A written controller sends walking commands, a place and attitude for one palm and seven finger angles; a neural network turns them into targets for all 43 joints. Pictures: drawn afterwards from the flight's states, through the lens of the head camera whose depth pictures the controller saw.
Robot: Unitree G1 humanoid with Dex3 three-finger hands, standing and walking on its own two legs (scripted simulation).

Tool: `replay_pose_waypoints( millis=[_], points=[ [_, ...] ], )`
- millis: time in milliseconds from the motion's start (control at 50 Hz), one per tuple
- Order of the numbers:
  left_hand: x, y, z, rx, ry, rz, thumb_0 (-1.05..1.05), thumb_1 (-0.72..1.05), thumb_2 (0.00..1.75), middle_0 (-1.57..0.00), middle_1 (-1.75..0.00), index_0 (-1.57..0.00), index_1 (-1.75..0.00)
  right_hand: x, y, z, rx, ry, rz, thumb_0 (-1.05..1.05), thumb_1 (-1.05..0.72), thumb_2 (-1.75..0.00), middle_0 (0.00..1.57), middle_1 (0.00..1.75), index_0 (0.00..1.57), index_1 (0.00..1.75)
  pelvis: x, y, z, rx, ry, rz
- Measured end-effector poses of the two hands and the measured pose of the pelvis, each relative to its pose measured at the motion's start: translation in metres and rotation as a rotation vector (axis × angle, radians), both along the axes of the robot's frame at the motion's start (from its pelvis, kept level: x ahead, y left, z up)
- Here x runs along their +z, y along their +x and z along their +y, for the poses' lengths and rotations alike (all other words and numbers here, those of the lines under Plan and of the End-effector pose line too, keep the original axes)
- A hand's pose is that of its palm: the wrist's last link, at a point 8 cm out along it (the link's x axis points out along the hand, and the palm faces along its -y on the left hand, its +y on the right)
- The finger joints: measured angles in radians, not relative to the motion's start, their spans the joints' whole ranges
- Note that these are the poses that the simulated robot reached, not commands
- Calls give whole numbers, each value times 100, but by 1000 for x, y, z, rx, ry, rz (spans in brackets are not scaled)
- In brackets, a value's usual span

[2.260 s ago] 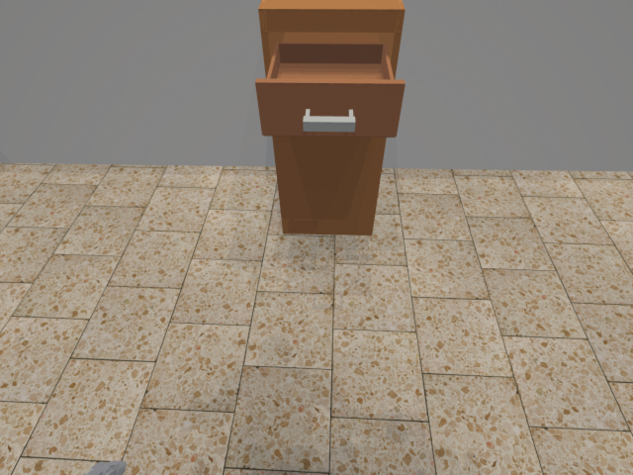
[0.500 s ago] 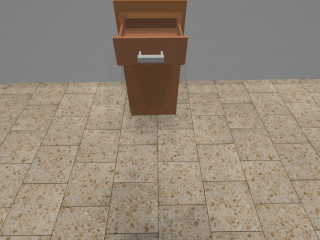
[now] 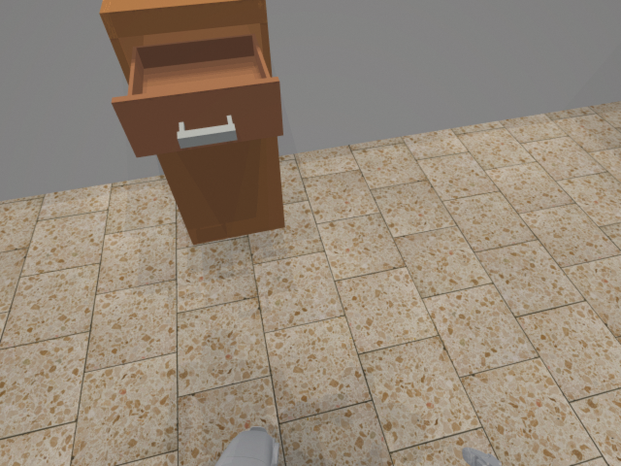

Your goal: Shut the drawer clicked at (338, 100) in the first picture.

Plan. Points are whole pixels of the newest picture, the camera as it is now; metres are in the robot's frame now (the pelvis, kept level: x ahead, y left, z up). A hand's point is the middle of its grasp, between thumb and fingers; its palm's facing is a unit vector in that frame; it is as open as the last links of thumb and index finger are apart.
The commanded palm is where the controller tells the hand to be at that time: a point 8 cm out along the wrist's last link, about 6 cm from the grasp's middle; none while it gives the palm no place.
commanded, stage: walk to a spot facing it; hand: left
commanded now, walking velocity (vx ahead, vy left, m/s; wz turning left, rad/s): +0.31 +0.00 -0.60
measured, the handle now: (206, 129) +0.73 +0.32 -0.01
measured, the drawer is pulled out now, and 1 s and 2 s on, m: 0.29 0.29 0.29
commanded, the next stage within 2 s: none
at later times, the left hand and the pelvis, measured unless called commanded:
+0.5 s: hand (218, 334) +0.33 +0.21 -0.16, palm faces -0.35 -0.91 -0.22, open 7.4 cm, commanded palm none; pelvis +0.14 +0.06 -0.01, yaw -21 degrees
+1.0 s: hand (254, 318) +0.38 +0.16 -0.18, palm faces -0.57 -0.80 -0.20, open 7.4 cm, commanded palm none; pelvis +0.19 +0.06 -0.02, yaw -38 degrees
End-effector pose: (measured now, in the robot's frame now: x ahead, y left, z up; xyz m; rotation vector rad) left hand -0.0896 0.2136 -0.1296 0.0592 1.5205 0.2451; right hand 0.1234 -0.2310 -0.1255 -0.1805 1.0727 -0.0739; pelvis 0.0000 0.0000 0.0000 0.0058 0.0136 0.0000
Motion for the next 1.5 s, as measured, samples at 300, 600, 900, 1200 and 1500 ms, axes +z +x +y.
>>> replay_pose_waypoints(
  millis=[300,600,900,1200,1500],
  points=[
    [-23,252,110,-284,30,-210,1,92,90,-20,-30,-19,-30,7,17,57,-235,-60,-4,0,-90,-90,20,30,21,30,-7,95,62,-231,-24,-25],
    [-3,487,-16,-719,-48,-460,0,92,90,-20,-30,-19,-30,-24,-125,67,-636,0,381,1,-91,-90,20,30,20,30,-20,154,46,-442,-7,-28],
    [-6,490,-40,-812,-62,-386,0,91,90,-21,-30,-20,-30,-21,-32,41,-721,12,125,1,-90,-90,20,30,20,30,-14,175,42,-610,-10,-22],
    [-23,502,32,-869,-66,-214,1,91,90,-20,-30,-20,-30,16,-17,81,-823,-95,52,1,-90,-90,20,30,21,30,-4,202,85,-803,-45,-11],
    [-12,520,-70,-1169,-81,-285,1,91,90,-20,-30,-20,-30,-24,-149,146,-1138,53,226,1,-90,-90,20,30,21,30,-16,175,73,-1008,-19,-2]
  ],
)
